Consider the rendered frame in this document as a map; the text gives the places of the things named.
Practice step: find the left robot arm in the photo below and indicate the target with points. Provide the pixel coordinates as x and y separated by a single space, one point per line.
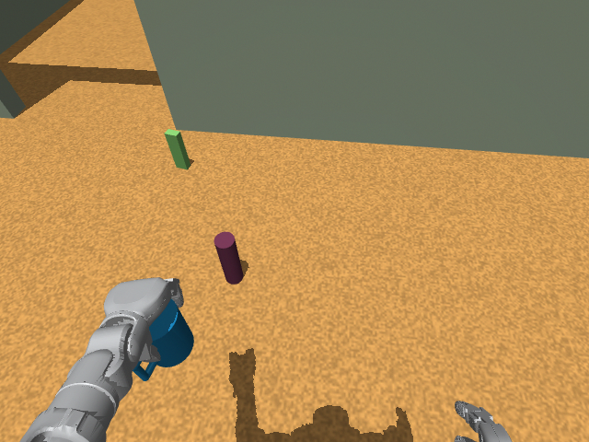
85 404

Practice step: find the right robot hand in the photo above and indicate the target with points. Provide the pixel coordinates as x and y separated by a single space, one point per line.
481 422

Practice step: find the left robot hand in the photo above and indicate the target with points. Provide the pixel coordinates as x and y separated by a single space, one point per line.
148 298

